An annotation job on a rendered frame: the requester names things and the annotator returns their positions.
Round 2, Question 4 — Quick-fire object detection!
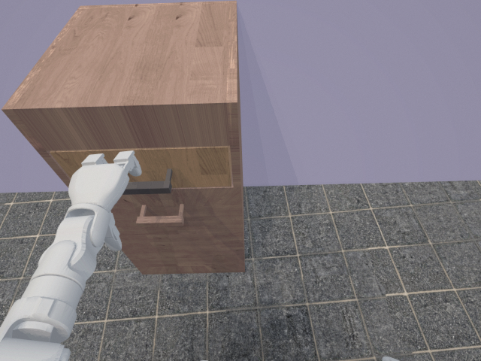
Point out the drawer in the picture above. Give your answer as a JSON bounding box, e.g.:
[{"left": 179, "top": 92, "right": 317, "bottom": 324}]
[{"left": 50, "top": 146, "right": 231, "bottom": 188}]

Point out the left robot hand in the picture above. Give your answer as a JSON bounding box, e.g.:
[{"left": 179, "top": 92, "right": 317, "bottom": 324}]
[{"left": 68, "top": 150, "right": 142, "bottom": 251}]

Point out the handle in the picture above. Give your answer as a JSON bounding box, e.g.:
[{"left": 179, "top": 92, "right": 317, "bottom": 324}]
[
  {"left": 136, "top": 216, "right": 184, "bottom": 227},
  {"left": 123, "top": 168, "right": 172, "bottom": 195}
]

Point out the left robot upper arm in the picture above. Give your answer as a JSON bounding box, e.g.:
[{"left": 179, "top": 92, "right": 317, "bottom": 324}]
[{"left": 0, "top": 338, "right": 71, "bottom": 361}]

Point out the cabinet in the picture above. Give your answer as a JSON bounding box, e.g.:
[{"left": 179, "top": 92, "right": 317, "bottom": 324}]
[{"left": 2, "top": 1, "right": 245, "bottom": 275}]

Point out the left robot forearm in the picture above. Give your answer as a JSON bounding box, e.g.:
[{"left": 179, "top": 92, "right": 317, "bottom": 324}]
[{"left": 0, "top": 203, "right": 110, "bottom": 343}]

